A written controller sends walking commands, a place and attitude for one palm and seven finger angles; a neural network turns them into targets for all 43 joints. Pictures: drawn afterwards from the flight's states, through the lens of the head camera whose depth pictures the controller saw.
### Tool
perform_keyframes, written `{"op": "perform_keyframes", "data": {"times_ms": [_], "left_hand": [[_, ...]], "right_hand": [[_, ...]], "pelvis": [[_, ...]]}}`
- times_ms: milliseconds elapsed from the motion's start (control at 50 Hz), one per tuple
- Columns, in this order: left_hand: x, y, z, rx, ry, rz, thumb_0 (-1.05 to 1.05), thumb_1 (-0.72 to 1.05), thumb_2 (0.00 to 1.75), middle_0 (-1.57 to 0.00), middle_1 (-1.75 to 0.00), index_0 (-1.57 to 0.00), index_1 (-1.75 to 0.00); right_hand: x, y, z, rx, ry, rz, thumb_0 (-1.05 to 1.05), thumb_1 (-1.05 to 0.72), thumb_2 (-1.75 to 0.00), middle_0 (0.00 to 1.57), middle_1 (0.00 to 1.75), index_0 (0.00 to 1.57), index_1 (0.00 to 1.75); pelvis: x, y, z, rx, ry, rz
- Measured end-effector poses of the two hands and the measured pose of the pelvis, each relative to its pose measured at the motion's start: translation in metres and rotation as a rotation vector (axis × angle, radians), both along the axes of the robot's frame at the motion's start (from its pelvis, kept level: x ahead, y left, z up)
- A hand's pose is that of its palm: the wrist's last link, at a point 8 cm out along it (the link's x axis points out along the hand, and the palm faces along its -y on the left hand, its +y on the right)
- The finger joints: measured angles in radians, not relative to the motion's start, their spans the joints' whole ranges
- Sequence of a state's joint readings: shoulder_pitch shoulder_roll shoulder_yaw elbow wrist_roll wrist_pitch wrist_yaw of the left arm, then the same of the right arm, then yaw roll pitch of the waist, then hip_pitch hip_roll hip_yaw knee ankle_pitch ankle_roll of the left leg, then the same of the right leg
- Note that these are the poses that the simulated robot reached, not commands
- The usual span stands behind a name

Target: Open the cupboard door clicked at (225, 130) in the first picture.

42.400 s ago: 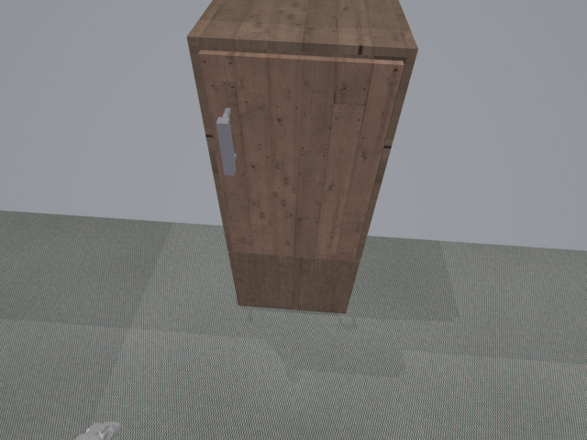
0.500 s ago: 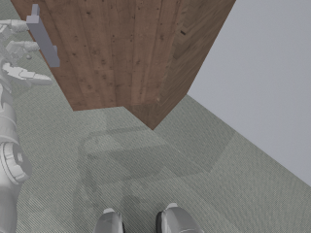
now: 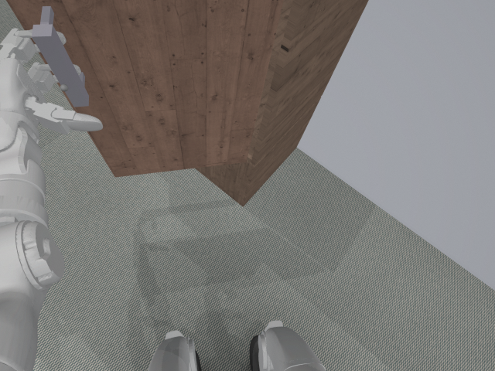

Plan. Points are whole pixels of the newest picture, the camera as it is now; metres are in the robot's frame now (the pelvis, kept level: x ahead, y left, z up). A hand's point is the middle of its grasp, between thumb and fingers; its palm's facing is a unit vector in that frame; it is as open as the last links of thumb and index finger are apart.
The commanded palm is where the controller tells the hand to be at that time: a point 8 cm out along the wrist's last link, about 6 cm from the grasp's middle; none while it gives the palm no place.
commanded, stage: slide the fingers in behind the handle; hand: left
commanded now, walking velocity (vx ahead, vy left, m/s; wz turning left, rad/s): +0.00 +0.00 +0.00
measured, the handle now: (65, 60) +0.57 +0.22 +0.09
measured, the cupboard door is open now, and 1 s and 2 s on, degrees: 50 50 62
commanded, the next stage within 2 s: close the thumb around the handle in 0.64 s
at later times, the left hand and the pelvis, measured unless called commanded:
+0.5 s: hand (79, 86) +0.53 +0.20 +0.09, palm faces +0.09 -1.00 -0.02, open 13.9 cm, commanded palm +0.50 +0.24 +0.08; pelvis +0.00 +0.00 +0.00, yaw +0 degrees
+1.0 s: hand (82, 89) +0.52 +0.20 +0.08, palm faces +0.08 -1.00 -0.02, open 12.1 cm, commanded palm +0.50 +0.24 +0.08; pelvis +0.00 +0.00 +0.00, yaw +0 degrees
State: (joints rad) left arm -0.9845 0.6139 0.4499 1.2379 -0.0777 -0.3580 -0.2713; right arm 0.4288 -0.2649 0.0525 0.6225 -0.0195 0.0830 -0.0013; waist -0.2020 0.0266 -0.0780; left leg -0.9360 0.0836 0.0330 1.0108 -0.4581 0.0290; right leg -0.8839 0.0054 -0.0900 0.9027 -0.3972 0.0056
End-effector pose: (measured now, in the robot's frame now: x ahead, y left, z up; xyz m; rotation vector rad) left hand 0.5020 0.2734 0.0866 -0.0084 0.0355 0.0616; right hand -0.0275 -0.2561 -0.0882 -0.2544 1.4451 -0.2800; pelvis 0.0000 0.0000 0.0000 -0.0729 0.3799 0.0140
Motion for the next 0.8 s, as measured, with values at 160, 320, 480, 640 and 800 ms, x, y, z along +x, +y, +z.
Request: {"op": "perform_keyframes", "data": {"times_ms": [160,320,480,640,800], "left_hand": [[0.002,-0.002,-0.001,0.008,-0.002,0.028,-0.01,-0.5,0.3,-0.3,-1.2,-0.32,-1.23],[0.003,-0.019,-0.003,-0.001,-0.004,-0.014,-0.01,-0.5,0.3,-0.3,-1.2,-0.31,-1.21],[0.003,-0.021,0.0,0.023,-0.02,0.024,-0.01,-0.5,0.3,-0.3,-1.2,-0.32,-1.21],[-0.005,-0.021,0.004,0.013,-0.008,0.016,-0.01,-0.5,0.3,-0.3,-1.2,-0.31,-1.2],[-0.005,-0.024,0.002,0.019,-0.03,0.018,-0.01,-0.5,0.31,-0.3,-1.2,-0.3,-1.2]], "right_hand": [[-0.005,-0.001,-0.001,0.0,0.017,0.012,0.01,-0.9,-0.9,0.21,0.29,0.2,0.3],[-0.003,-0.002,-0.001,0.002,0.012,0.016,0.01,-0.9,-0.9,0.21,0.29,0.2,0.3],[0.004,0.001,-0.001,0.012,-0.035,0.002,0.01,-0.9,-0.9,0.21,0.29,0.2,0.3],[0.008,0.003,-0.005,0.038,-0.034,0.007,0.01,-0.9,-0.9,0.21,0.29,0.2,0.3],[0.011,-0.004,-0.005,0.014,-0.045,0.021,0.01,-0.9,-0.9,0.21,0.29,0.2,0.3]], "pelvis": [[-0.002,0.0,-0.002,0.001,0.009,0.006],[-0.001,0.0,-0.001,-0.001,0.008,0.008],[0.001,0.0,0.0,0.005,-0.001,-0.006],[0.001,-0.001,0.002,0.009,-0.016,-0.001],[-0.002,-0.003,0.0,0.009,-0.009,0.003]]}}
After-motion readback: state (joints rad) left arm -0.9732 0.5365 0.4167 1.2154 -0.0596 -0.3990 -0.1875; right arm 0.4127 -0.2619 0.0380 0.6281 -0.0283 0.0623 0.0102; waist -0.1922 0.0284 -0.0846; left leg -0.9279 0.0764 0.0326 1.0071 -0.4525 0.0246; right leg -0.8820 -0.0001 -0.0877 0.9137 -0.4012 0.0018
